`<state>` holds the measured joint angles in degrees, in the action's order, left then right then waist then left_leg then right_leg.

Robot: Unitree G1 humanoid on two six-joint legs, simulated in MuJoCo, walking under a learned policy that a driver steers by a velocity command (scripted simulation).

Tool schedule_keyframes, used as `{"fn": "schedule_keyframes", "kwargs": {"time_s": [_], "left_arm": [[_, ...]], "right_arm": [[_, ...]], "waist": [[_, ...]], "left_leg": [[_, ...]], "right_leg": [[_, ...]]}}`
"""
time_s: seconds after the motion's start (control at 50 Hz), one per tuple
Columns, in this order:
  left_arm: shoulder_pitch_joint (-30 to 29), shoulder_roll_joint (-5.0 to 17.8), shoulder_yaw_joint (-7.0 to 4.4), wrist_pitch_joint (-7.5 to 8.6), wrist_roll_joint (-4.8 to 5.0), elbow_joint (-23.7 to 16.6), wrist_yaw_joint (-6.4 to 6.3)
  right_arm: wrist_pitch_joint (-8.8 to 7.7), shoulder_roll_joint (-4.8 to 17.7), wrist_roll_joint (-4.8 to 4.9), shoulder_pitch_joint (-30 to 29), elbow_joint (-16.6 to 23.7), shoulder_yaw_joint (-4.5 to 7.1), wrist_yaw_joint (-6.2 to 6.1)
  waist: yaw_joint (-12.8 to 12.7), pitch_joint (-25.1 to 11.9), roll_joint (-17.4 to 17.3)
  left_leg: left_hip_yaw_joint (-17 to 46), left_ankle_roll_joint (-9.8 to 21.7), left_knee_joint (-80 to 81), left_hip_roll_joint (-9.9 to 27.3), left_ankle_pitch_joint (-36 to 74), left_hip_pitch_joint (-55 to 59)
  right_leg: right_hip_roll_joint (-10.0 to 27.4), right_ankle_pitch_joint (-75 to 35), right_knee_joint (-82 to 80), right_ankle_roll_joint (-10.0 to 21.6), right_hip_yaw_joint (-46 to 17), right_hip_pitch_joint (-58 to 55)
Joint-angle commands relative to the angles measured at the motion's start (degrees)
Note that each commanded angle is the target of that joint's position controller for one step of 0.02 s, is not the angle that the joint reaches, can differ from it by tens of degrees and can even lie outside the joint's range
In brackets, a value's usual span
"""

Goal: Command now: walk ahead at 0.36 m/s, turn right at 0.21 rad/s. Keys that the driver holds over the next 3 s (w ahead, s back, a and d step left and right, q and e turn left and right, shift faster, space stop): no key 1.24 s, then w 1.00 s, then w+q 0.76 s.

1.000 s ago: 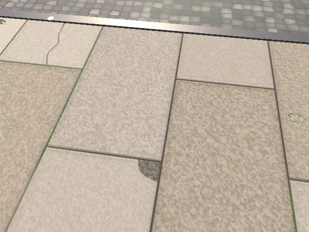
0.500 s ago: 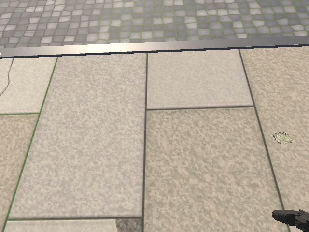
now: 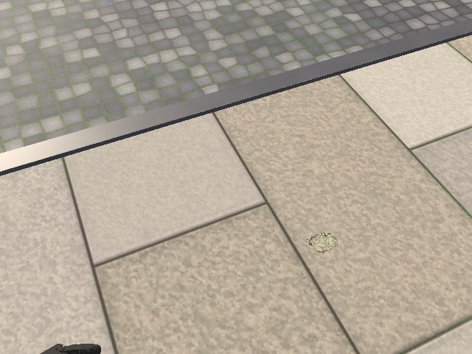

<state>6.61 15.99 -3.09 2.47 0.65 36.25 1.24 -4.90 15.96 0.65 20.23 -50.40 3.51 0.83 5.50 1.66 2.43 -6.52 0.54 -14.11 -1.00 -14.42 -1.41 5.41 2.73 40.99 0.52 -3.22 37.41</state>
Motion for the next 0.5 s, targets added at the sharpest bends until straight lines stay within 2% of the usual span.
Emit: {"fn": "schedule_keyframes", "kwargs": {"time_s": [0.02, 0.04, 0.06, 0.08, 0.1, 0.12, 0.14, 0.16, 0.18, 0.2, 0.22, 0.24, 0.28, 0.32, 0.36, 0.4, 0.42, 0.44, 0.46, 0.48, 0.5], "left_arm": [[-5.2, 2.0, -0.17, 1.53, -0.08, -5.3, 0.94], [-4.8, 2.8, -0.50, 1.59, -0.18, -5.4, 1.07], [-2.5, 3.9, -1.05, 1.60, -0.52, -4.8, 1.03], [2.8, 5.3, -1.88, 1.57, -1.04, -2.9, 0.79], [8.3, 8.1, -2.95, 1.42, -1.55, -1.1, 0.21], [15.1, 13.2, -3.82, 0.97, -2.98, -0.4, -0.76], [13.7, 13.2, -2.86, 0.42, -2.93, -0.8, -0.76], [13.6, 9.6, -2.33, -0.19, -1.79, -0.8, -0.25], [9.3, 8.0, -1.67, -0.22, -1.08, -0.7, -0.02], [5.4, 5.9, -0.97, -0.07, -0.74, -0.4, 0.03], [2.3, 4.6, -0.57, 0.04, -0.92, -0.3, 0.14], [0.1, 4.9, -0.72, 0.17, -1.65, 0.1, 0.20], [-2.5, 4.9, -0.88, 0.48, -2.53, 0.9, 0.06], [-2.6, 4.6, -0.85, 0.53, -2.44, 2.2, -0.36], [-2.1, 4.8, -0.79, 0.10, -2.21, 3.6, -0.85], [-2.7, 4.4, -0.45, -0.49, -1.77, 4.8, -1.10], [-2.6, 3.4, -0.04, -0.67, -1.58, 5.4, -1.14], [-0.8, 1.9, 0.52, -0.70, -1.67, 6.7, -1.11], [0.9, 1.5, 0.69, -0.78, -2.08, 7.5, -1.18], [4.8, 1.3, 0.45, -0.90, -1.94, 8.0, -1.32], [2.7, 2.5, 0.36, -1.23, -2.19, 8.5, -1.77]], "right_arm": [[0.14, 10.5, 0.60, -1.7, 2.6, 1.93, -0.40], [0.48, 10.9, 0.84, -1.7, 2.2, 2.01, -0.50], [0.76, 11.5, 1.12, -2.5, 2.1, 2.12, -0.68], [0.95, 11.4, 1.38, -3.6, 2.2, 2.03, -0.88], [0.81, 9.8, 0.94, -2.6, 2.0, 1.43, -1.01], [0.31, 5.9, -1.55, -1.1, 4.0, -0.15, -0.95], [0.16, 2.2, -1.50, 7.7, 2.5, -1.96, -0.08], [0.68, 8.0, -0.01, 5.7, 0.7, -0.38, 0.10], [1.22, 8.7, 1.11, 0.1, 2.5, -0.09, -0.02], [1.92, 7.5, 0.60, -2.6, 2.7, -0.29, -0.67], [2.95, 7.1, -0.11, -3.0, 2.5, -0.14, -1.34], [4.00, 6.2, -0.37, -1.6, 2.0, -0.21, -1.79], [5.05, 4.3, -0.70, 0.4, 1.0, -0.55, -2.51], [5.41, 3.7, -1.13, -1.4, 1.1, -0.83, -2.91], [5.76, 4.3, -1.12, -3.6, 1.3, -0.67, -2.95], [5.86, 4.2, -1.40, -4.7, 1.3, -0.62, -2.69], [5.79, 4.1, -1.92, -5.1, 1.2, -0.65, -2.53], [5.66, 4.7, -2.57, -5.8, 1.6, -0.66, -2.48], [5.43, 7.1, -2.63, -6.7, 2.6, -0.45, -2.65], [5.38, 10.3, -1.69, -9.5, 2.2, 0.39, -2.81], [5.05, 6.9, -1.54, -10.7, 2.1, -0.12, -2.45]], "waist": [[-1.4, 0.2, -7.1], [-2.2, -0.6, -8.0], [-4.1, -2.2, -8.6], [-7.4, -5.1, -8.2], [-9.8, -8.5, -6.6], [-10.8, -17.1, 3.2], [-7.0, -26.9, 13.3], [-9.5, -27.8, 6.3], [-8.7, -18.9, 4.8], [-7.2, -13.7, 1.5], [-5.3, -10.5, 1.1], [-3.3, -9.4, 2.6], [-1.6, -9.1, 4.4], [-2.3, -9.6, 4.8], [-3.4, -9.4, 4.9], [-2.9, -7.4, 4.3], [-2.6, -6.0, 3.5], [-2.7, -4.2, 2.0], [-4.2, -2.0, -1.5], [-8.3, -0.7, -10.2], [-6.5, 0.0, -10.8]], "left_leg": [[6.0, 8.4, 0.9, 13.9, 31.3, -1.3], [6.0, 7.6, -1.3, 14.2, 34.0, 0.2], [5.6, 6.5, -4.8, 13.9, 38.0, 1.0], [4.4, 5.0, -10.5, 12.4, 42.1, 0.3], [2.5, 2.8, -18.9, 9.7, 39.3, -3.7], [1.1, -0.5, -36.3, 5.7, 15.1, -17.0], [6.4, -3.2, -52.9, 0.2, -26.0, -29.0], [12.1, -3.2, -56.8, 2.4, -25.7, -29.4], [10.4, -3.1, -56.6, 4.2, -23.1, -33.7], [9.7, -3.5, -53.4, 6.0, -19.4, -33.8], [9.9, -4.0, -49.4, 7.3, -16.4, -30.3], [9.5, -4.5, -46.6, 7.5, -13.1, -24.2], [7.9, -5.2, -39.9, 6.3, -10.3, -17.5], [7.9, -4.8, -32.9, 6.1, -6.5, -14.7], [7.8, -4.1, -27.8, 5.8, -1.6, -12.4], [6.9, -2.8, -21.3, 4.9, 3.1, -8.6], [6.5, -2.0, -17.4, 4.3, 4.9, -6.4], [8.2, -0.9, -13.4, 5.6, 7.5, -5.2], [12.4, 0.7, -9.5, 9.4, 9.6, -6.4], [12.6, 2.6, -9.2, 10.0, -0.3, -12.9], [12.4, 2.4, -6.4, 8.3, -9.8, -19.0]], "right_leg": [[-2.8, -2.7, -6.8, 0.7, 3.6, -5.8], [-3.5, -1.6, -8.5, 1.6, 3.6, -7.5], [-4.7, -1.4, -10.8, 2.6, 4.0, -11.4], [-6.4, -5.0, -14.3, 4.0, 5.1, -19.3], [-5.4, -14.0, -15.7, 5.5, 4.3, -29.4], [7.5, -41.0, -9.4, 10.3, -8.8, -47.6], [20.6, -48.7, -10.7, 21.0, -25.9, -58.6], [17.3, -39.6, -13.3, 19.9, -24.4, -53.6], [14.1, -34.1, -15.1, 17.5, -17.7, -47.3], [11.2, -29.1, -17.2, 15.4, -14.0, -40.0], [9.5, -25.0, -19.6, 14.1, -11.1, -32.3], [8.1, -22.4, -22.0, 13.4, -8.5, -25.0], [6.5, -20.0, -24.0, 13.7, -4.9, -18.6], [6.0, -14.1, -24.6, 13.5, -3.9, -17.9], [6.1, -3.0, -25.7, 12.8, -4.7, -17.5], [4.9, 11.8, -25.9, 10.9, -5.0, -15.0], [3.5, 18.6, -25.5, 8.9, -4.7, -13.6], [1.7, 23.2, -24.7, 6.2, -4.4, -12.5], [-0.9, 25.1, -21.4, 3.5, -3.0, -12.4], [-4.7, 21.3, -20.4, 1.5, 1.1, -15.9], [-5.3, 16.3, -17.8, 0.4, 2.3, -22.1]]}}
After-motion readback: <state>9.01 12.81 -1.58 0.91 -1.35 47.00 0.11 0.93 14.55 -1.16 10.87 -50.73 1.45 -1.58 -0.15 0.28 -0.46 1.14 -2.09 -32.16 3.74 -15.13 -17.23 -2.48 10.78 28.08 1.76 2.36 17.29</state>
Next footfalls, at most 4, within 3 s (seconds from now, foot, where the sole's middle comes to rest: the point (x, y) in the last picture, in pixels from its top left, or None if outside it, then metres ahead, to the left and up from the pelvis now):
0.10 right None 0.24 -0.14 -0.78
0.44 left None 0.22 0.11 -0.78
1.92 right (272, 304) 0.60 -0.14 -0.78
2.48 left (188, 220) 0.91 0.10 -0.78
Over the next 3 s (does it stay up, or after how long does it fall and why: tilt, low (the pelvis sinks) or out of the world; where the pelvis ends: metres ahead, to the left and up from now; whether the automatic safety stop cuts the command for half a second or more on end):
stays up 1.06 0.02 -0.02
